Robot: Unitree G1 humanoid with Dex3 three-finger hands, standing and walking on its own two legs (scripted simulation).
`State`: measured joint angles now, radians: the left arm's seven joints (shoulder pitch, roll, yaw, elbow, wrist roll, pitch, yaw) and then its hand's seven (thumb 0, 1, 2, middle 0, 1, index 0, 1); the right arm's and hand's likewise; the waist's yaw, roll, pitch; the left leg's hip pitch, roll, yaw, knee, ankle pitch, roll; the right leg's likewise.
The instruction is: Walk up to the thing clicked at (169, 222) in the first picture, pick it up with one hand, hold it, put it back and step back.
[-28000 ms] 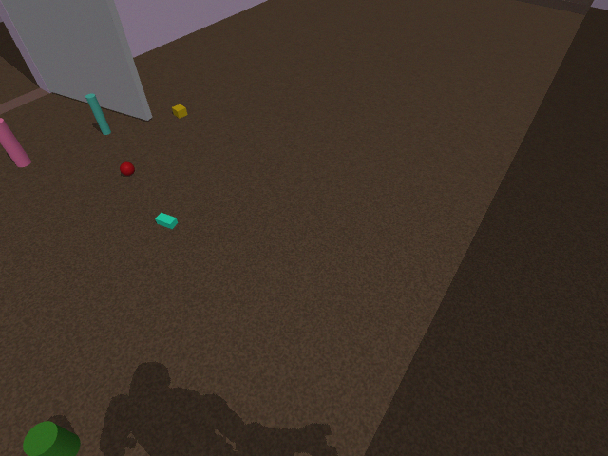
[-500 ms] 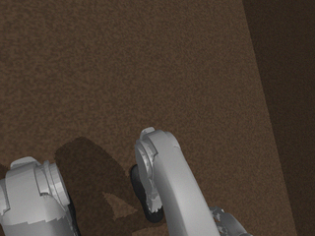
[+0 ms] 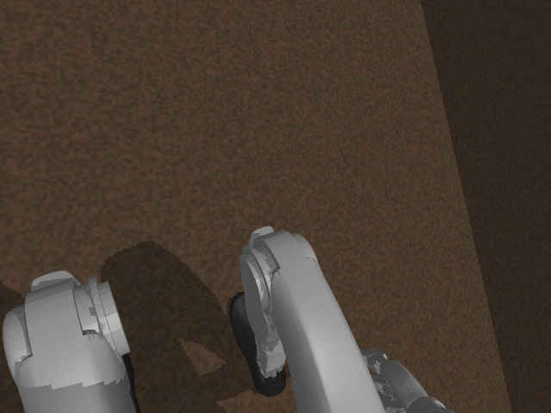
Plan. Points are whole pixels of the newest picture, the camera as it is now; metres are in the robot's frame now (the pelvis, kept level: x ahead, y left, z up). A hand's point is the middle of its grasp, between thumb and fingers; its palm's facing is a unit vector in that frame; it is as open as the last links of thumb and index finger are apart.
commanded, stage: close in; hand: left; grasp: from above
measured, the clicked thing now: out of the picture +0.47 +0.36 -0.31
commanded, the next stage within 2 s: rest palm in 0.20 s
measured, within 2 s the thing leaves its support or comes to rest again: neither
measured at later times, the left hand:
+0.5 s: hand out of the picture +0.46 +0.35 -0.22, palm faces -0.48 -0.12 -0.87, open 12.8 cm
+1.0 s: hand out of the picture +0.46 +0.35 -0.25, palm faces -0.46 -0.12 -0.88, open 12.9 cm
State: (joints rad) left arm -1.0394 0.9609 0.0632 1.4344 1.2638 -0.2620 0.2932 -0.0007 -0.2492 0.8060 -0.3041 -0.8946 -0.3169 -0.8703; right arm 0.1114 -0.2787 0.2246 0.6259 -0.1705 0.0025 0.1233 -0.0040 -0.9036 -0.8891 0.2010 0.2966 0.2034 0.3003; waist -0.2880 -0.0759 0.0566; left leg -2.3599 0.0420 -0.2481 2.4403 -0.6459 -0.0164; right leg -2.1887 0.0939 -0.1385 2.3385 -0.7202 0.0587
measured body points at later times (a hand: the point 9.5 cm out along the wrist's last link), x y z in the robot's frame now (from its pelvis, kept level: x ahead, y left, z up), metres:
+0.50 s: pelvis +0.00 +0.00 -0.01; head +0.26 +0.12 +0.33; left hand +0.48 +0.36 -0.17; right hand +0.05 -0.26 -0.08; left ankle +0.08 +0.14 -0.29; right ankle +0.10 -0.12 -0.29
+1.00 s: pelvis +0.00 +0.00 -0.02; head +0.28 +0.13 +0.31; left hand +0.48 +0.35 -0.20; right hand +0.07 -0.25 -0.08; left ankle +0.08 +0.14 -0.29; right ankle +0.10 -0.12 -0.29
